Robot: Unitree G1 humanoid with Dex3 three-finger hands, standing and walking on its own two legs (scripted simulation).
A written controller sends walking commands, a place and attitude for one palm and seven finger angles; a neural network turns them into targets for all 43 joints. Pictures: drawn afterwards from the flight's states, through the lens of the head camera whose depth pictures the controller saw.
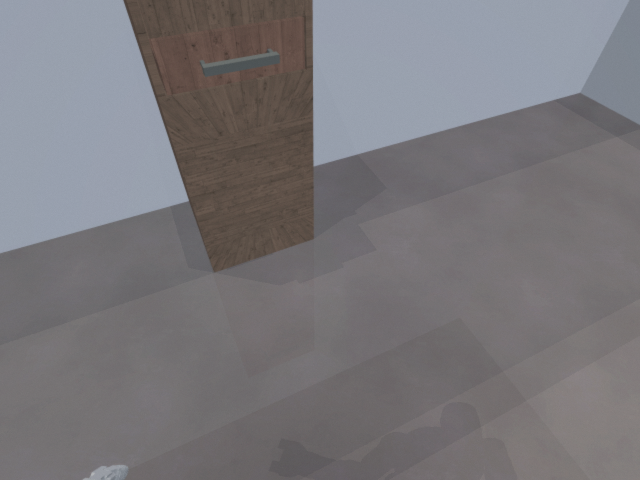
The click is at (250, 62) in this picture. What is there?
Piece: drawer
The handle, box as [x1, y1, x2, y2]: [200, 48, 279, 76]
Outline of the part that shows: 279,56 276,51 273,52 270,48 267,49 267,52 263,54 206,64 203,60 200,60 200,64 204,75 207,76 279,62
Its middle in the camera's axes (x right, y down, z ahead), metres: -0.21 -0.46 +0.99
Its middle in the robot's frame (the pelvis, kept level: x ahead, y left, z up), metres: +1.05 +0.26 +0.05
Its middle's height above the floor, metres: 0.82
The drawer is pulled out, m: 0.00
